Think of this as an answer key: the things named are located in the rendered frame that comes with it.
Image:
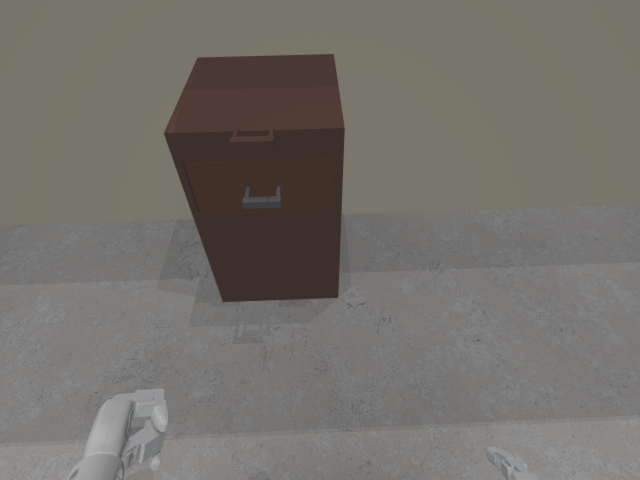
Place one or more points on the cabinet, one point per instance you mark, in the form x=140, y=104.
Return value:
x=264, y=255

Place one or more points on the left robot forearm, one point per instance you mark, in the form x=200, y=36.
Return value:
x=98, y=467

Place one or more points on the robot left hand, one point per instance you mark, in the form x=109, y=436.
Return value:
x=111, y=432

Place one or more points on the handle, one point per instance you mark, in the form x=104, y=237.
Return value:
x=261, y=202
x=252, y=143

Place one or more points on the robot right hand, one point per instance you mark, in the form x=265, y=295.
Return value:
x=511, y=465

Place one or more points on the drawer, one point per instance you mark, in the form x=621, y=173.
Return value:
x=306, y=184

